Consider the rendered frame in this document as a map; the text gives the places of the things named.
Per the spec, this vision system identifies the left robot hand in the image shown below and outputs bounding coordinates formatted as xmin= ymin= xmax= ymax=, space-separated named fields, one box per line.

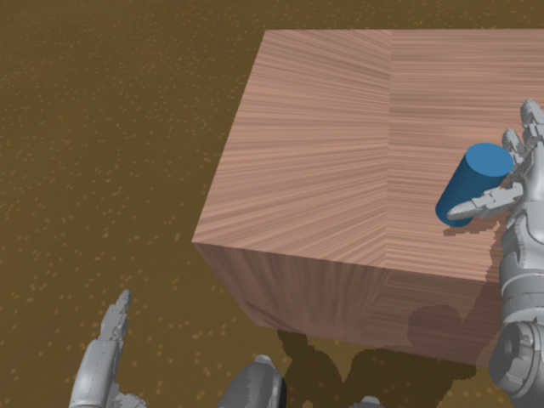
xmin=69 ymin=289 xmax=147 ymax=408

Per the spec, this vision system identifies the right robot hand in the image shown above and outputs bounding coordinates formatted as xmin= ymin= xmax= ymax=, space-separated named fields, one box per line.
xmin=447 ymin=99 xmax=544 ymax=220

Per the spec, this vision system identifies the right robot arm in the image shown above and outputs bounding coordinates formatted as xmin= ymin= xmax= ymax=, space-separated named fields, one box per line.
xmin=489 ymin=201 xmax=544 ymax=408

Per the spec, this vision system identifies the can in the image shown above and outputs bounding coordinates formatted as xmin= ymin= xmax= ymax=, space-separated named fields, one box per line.
xmin=435 ymin=143 xmax=513 ymax=227

